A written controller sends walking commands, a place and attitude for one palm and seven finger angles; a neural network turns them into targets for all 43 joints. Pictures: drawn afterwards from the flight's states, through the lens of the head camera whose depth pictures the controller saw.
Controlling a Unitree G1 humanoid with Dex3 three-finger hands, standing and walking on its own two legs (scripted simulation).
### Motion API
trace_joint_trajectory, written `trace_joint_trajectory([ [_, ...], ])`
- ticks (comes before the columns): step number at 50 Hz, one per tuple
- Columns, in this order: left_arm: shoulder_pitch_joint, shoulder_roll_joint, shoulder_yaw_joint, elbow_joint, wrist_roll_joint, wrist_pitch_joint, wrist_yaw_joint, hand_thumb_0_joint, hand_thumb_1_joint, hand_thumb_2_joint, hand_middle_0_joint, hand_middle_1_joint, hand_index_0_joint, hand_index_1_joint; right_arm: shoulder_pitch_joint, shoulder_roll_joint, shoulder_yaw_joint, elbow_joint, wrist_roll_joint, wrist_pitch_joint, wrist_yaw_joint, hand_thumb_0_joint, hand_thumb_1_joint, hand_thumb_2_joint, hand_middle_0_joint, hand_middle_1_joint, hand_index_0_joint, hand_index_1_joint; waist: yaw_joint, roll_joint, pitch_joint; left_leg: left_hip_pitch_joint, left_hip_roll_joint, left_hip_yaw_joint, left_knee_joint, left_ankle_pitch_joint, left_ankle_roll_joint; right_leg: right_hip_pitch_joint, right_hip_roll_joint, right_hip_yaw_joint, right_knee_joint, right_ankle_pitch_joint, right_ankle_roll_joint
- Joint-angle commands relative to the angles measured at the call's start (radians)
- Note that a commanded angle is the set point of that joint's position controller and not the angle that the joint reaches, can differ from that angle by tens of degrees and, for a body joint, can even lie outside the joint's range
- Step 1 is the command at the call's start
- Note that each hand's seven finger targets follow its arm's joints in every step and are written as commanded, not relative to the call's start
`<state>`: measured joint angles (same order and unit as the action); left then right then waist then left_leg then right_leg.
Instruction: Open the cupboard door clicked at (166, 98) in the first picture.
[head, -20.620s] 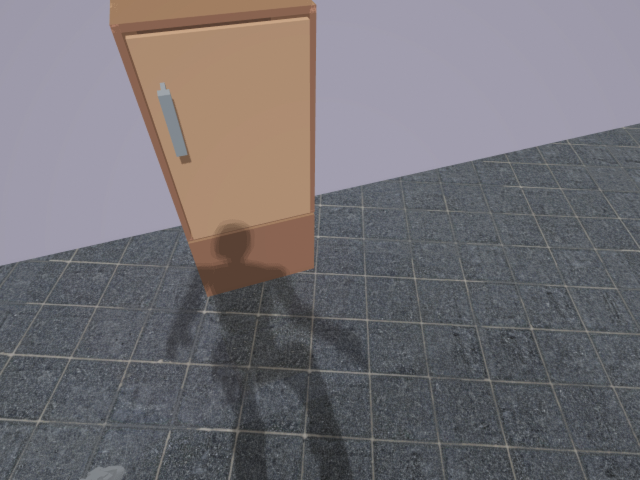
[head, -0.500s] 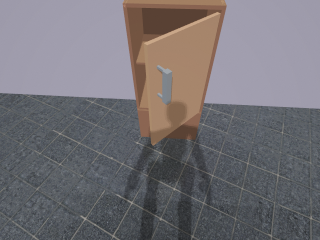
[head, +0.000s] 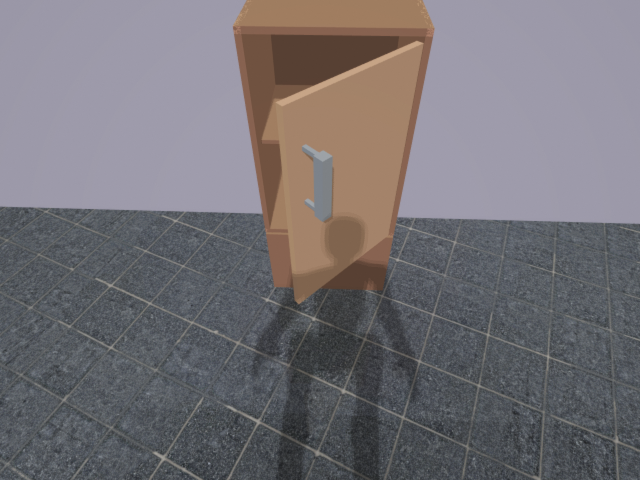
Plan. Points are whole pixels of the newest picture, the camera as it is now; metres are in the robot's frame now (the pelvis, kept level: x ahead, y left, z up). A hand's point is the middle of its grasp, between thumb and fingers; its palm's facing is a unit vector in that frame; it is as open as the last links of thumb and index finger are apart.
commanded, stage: look to check the result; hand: left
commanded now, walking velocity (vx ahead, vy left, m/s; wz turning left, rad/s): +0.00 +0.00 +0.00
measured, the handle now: (315, 183) +0.65 +0.04 -0.01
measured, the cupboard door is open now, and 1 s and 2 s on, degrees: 45 45 45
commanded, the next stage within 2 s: walk to a spot facing it in 0.60 s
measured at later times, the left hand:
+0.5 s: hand out of the picture +0.06 +0.22 -0.16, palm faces -0.01 -0.95 -0.32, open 7.4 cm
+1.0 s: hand out of the picture +0.09 +0.19 -0.18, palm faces -0.08 -0.96 -0.26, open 7.4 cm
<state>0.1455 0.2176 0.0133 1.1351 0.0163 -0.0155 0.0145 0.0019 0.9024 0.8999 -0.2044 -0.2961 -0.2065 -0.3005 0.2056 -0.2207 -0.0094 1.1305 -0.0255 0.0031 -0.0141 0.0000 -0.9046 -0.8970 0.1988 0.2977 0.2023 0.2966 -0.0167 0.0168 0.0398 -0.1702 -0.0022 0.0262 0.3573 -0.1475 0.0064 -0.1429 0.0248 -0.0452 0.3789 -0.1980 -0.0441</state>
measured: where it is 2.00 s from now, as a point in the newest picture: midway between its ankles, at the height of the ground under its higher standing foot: outside the picture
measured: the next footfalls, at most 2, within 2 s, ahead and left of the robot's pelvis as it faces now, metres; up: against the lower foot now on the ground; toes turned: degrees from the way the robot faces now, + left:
left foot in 1.56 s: +0.11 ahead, +0.10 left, +0.00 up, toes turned -25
right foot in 1.78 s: -0.01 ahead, -0.18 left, +0.00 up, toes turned -33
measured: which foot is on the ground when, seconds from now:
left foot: down 0.00-1.00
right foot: down 0.00-1.00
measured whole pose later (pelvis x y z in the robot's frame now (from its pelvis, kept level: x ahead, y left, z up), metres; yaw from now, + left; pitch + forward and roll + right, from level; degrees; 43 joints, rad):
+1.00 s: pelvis +0.02 -0.01 -0.01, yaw -6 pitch -1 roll +1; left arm 0.18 0.23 0.05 1.07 0.02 0.04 0.01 0.00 0.90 0.90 -0.20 -0.30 -0.21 -0.30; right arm 0.17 -0.22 -0.03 1.04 -0.02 0.03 -0.03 0.00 -0.90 -0.90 0.20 0.30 0.20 0.30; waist 0.00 0.00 0.07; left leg -0.19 0.06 0.12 0.47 -0.26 -0.02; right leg -0.21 0.08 0.05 0.49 -0.26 -0.06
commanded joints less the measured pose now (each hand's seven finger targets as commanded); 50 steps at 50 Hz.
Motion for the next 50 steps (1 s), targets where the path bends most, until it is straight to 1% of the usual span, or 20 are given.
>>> trace_joint_trajectory([
  [1,0.015,0.185,0.033,-0.036,-0.005,-0.015,0.011,0.0,0.9,0.9,-0.2,-0.3,-0.2,-0.3,0.003,-0.154,-0.021,-0.034,0.003,-0.018,-0.011,0.0,-0.9,-0.9,0.2,0.3,0.2,0.3,0.011,-0.004,0.004,0.008,0.107,-0.115,-0.067,0.044,0.024,-0.027,-0.137,0.136,-0.111,0.034,-0.016],
  [3,0.009,0.19,0.033,-0.036,-0.006,-0.016,0.01,0.0,0.9,0.9,-0.2,-0.3,-0.2,-0.3,-0.002,-0.163,-0.022,-0.032,0.003,-0.018,-0.012,0.0,-0.9,-0.9,0.2,0.3,0.2,0.3,0.008,0.01,-0.014,0.023,0.108,-0.115,-0.068,0.044,0.022,-0.02,-0.136,0.139,-0.113,0.036,-0.017],
  [6,0.006,0.198,0.032,-0.034,-0.006,-0.018,0.01,0.0,0.9,0.9,-0.2,-0.3,-0.2,-0.3,-0.012,-0.172,-0.022,-0.035,0.004,-0.017,-0.011,0.0,-0.9,-0.9,0.2,0.3,0.2,0.3,0.007,-0.016,-0.015,0.034,0.109,-0.11,-0.066,0.057,0.021,-0.019,-0.139,0.136,-0.12,0.057,-0.014],
  [12,-0.001,0.218,0.032,-0.028,-0.007,-0.02,0.01,0.0,0.9,0.9,-0.2,-0.3,-0.2,-0.3,-0.03,-0.191,-0.023,-0.032,0.005,-0.016,-0.011,0.0,-0.9,-0.9,0.2,0.3,0.2,0.3,0.006,-0.002,-0.032,0.058,0.112,-0.109,-0.069,0.075,0.02,-0.004,-0.143,0.142,-0.126,0.093,-0.014],
  [14,-0.003,0.226,0.033,-0.028,-0.006,-0.021,0.011,0.0,0.9,0.9,-0.2,-0.3,-0.2,-0.3,-0.041,-0.201,-0.024,-0.037,0.007,-0.014,-0.011,0.0,-0.9,-0.9,0.2,0.3,0.2,0.3,0.007,-0.015,-0.022,0.062,0.111,-0.108,-0.066,0.073,0.021,-0.012,-0.142,0.144,-0.134,0.093,-0.013],
  [17,-0.01,0.232,0.03,-0.022,-0.007,-0.02,0.009,0.0,0.9,0.9,-0.2,-0.3,-0.2,-0.3,-0.048,-0.207,-0.021,-0.03,0.006,-0.013,-0.009,0.0,-0.9,-0.9,0.2,0.3,0.2,0.3,0.006,-0.003,-0.018,0.064,0.113,-0.108,-0.076,0.061,0.018,-0.012,-0.143,0.145,-0.139,0.074,-0.013],
  [19,-0.01,0.238,0.031,-0.022,-0.006,-0.02,0.01,0.0,0.9,0.9,-0.2,-0.3,-0.2,-0.3,-0.053,-0.213,-0.023,-0.033,0.007,-0.01,-0.009,0.0,-0.9,-0.9,0.2,0.3,0.2,0.3,0.007,-0.025,-0.015,0.068,0.112,-0.106,-0.071,0.047,0.02,-0.022,-0.141,0.15,-0.151,0.048,-0.012],
  [20,-0.012,0.239,0.03,-0.022,-0.007,-0.02,0.01,0.0,0.9,0.9,-0.2,-0.3,-0.2,-0.3,-0.054,-0.212,-0.023,-0.031,0.006,-0.011,-0.008,0.0,-0.9,-0.9,0.2,0.3,0.2,0.3,0.004,-0.011,-0.016,0.069,0.111,-0.105,-0.073,0.047,0.019,-0.02,-0.145,0.153,-0.153,0.047,-0.012],
  [23,-0.018,0.244,0.03,-0.022,-0.008,-0.021,0.009,0.0,0.9,0.9,-0.2,-0.3,-0.2,-0.3,-0.058,-0.218,-0.022,-0.03,0.006,-0.012,-0.008,0.0,-0.9,-0.9,0.2,0.3,0.2,0.3,0.006,-0.008,-0.024,0.07,0.113,-0.106,-0.076,0.06,0.017,-0.006,-0.145,0.15,-0.149,0.072,-0.011],
  [24,-0.017,0.249,0.032,-0.022,-0.007,-0.022,0.01,0.0,0.9,0.9,-0.2,-0.3,-0.2,-0.3,-0.062,-0.222,-0.022,-0.033,0.007,-0.012,-0.008,0.0,-0.9,-0.9,0.2,0.3,0.2,0.3,0.008,-0.027,-0.023,0.073,0.113,-0.106,-0.073,0.066,0.018,-0.009,-0.143,0.148,-0.149,0.079,-0.009],
  [28,-0.02,0.253,0.032,-0.024,-0.009,-0.025,0.01,0.0,0.9,0.9,-0.2,-0.3,-0.2,-0.3,-0.062,-0.225,-0.021,-0.031,0.006,-0.015,-0.008,0.0,-0.9,-0.9,0.2,0.3,0.2,0.3,0.007,-0.013,-0.051,0.08,0.114,-0.102,-0.072,0.096,0.016,0.024,-0.149,0.147,-0.14,0.147,-0.007],
  [32,-0.024,0.251,0.032,-0.028,-0.009,-0.024,0.012,0.0,0.9,0.9,-0.2,-0.3,-0.2,-0.3,-0.068,-0.225,-0.021,-0.034,0.006,-0.014,-0.01,0.0,-0.9,-0.9,0.2,0.3,0.2,0.3,0.008,-0.015,-0.034,0.075,0.115,-0.103,-0.072,0.108,0.014,0.025,-0.149,0.142,-0.137,0.175,-0.006],
  [34,-0.019,0.254,0.034,-0.03,-0.008,-0.026,0.013,0.0,0.9,0.9,-0.2,-0.3,-0.2,-0.3,-0.064,-0.225,-0.021,-0.034,0.008,-0.015,-0.01,0.0,-0.9,-0.9,0.2,0.3,0.2,0.3,0.01,-0.012,-0.056,0.088,0.116,-0.1,-0.067,0.127,0.016,0.038,-0.149,0.142,-0.134,0.203,-0.003],
  [35,-0.026,0.252,0.032,-0.029,-0.009,-0.025,0.013,0.0,0.9,0.9,-0.2,-0.3,-0.2,-0.3,-0.067,-0.225,-0.021,-0.035,0.006,-0.015,-0.011,0.0,-0.9,-0.9,0.2,0.3,0.2,0.3,0.008,-0.013,-0.046,0.084,0.117,-0.102,-0.069,0.134,0.015,0.038,-0.149,0.139,-0.13,0.215,-0.005],
  [37,-0.028,0.253,0.034,-0.034,-0.009,-0.022,0.012,0.0,0.9,0.9,-0.2,-0.3,-0.2,-0.3,-0.063,-0.227,-0.022,-0.036,0.006,-0.015,-0.012,0.0,-0.9,-0.9,0.2,0.3,0.2,0.3,0.007,-0.014,-0.05,0.092,0.121,-0.092,-0.065,0.129,0.012,0.034,-0.148,0.149,-0.127,0.227,-0.006],
  [40,0.013,0.171,0.029,-0.038,-0.008,0.007,0.017,0.0,0.9,0.9,-0.2,-0.3,-0.2,-0.3,0.001,-0.127,-0.012,-0.033,0.005,0.004,-0.02,0.0,-0.9,-0.9,0.2,0.3,0.2,0.3,0.002,-0.022,-0.043,0.075,0.125,-0.04,0.0,0.118,-0.004,0.008,-0.148,0.17,-0.075,0.303,0.003],
  [44,0.035,0.189,0.056,-0.086,-0.003,0.032,0.012,0.0,0.9,0.9,-0.2,-0.3,-0.2,-0.3,0.021,-0.145,-0.038,-0.079,0.007,0.019,-0.031,0.0,-0.9,-0.9,0.2,0.3,0.2,0.3,0.004,-0.042,-0.033,0.032,0.128,0.007,0.075,0.04,-0.005,-0.034,-0.141,0.226,-0.014,0.319,-0.02],
  [47,0.027,0.182,0.068,-0.136,0.001,0.046,0.003,0.0,0.9,0.9,-0.2,-0.3,-0.2,-0.3,0.031,-0.152,-0.055,-0.119,0.005,0.022,-0.037,0.0,-0.9,-0.9,0.2,0.3,0.2,0.3,-0.004,-0.008,-0.017,0.033,0.159,-0.004,0.083,0.004,0.01,-0.119,-0.113,0.24,0.044,0.273,-0.028],
  [49,0.024,0.161,0.071,-0.163,0.002,0.05,-0.004,0.0,0.9,0.9,-0.2,-0.3,-0.2,-0.3,0.034,-0.172,-0.065,-0.141,0.002,0.02,-0.039,0.0,-0.9,-0.9,0.2,0.3,0.2,0.3,-0.002,0.053,-0.019,0.06,0.225,-0.06,0.037,0.005,0.045,-0.196,-0.055,0.201,0.146,0.186,-0.009],
  [50,0.023,0.147,0.072,-0.177,0.002,0.054,-0.01,0.0,0.9,0.9,-0.2,-0.3,-0.2,-0.3,0.042,-0.187,-0.072,-0.149,-0.002,0.017,-0.042,0.0,-0.9,-0.9,0.2,0.3,0.2,0.3,-0.003,0.103,-0.012,0.059,0.287,-0.115,-0.007,0.013,0.082,-0.234,-0.023,0.163,0.243,0.106,0.001],
])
